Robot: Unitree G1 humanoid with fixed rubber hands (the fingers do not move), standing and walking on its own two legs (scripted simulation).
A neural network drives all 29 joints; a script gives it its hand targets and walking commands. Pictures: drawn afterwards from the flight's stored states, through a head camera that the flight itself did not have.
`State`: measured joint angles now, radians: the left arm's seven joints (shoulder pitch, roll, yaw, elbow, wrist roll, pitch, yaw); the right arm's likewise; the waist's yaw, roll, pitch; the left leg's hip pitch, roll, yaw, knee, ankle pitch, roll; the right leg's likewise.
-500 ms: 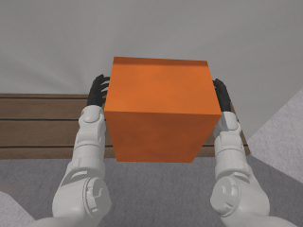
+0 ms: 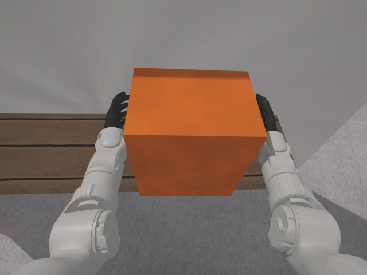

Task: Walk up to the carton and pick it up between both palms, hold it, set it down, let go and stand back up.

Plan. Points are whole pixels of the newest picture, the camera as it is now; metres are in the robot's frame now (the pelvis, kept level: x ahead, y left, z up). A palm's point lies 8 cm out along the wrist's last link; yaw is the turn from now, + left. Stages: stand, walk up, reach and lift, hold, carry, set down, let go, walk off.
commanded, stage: set down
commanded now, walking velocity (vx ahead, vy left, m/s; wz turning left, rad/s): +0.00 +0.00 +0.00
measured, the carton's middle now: (188, 139) +0.41 +0.01 +0.02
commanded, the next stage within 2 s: none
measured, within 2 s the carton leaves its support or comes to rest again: neither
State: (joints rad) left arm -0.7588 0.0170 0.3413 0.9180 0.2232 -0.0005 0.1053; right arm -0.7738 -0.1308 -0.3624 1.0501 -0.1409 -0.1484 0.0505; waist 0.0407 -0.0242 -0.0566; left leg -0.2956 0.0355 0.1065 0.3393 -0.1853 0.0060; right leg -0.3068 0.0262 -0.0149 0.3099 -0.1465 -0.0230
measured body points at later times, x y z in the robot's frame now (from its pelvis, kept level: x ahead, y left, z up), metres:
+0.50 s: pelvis -0.02 -0.01 -0.02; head +0.05 -0.01 +0.42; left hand +0.42 +0.23 +0.07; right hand +0.46 -0.23 +0.09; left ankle -0.02 +0.11 -0.75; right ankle +0.00 -0.10 -0.75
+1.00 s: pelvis -0.03 -0.03 -0.01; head +0.01 -0.01 +0.44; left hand +0.43 +0.23 +0.17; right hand +0.47 -0.21 +0.18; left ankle -0.02 +0.11 -0.75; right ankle +0.00 -0.10 -0.75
